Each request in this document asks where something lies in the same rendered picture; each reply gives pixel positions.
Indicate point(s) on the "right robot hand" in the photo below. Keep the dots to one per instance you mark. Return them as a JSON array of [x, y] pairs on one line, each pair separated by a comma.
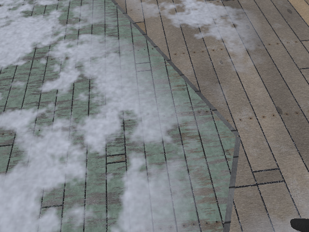
[[300, 224]]

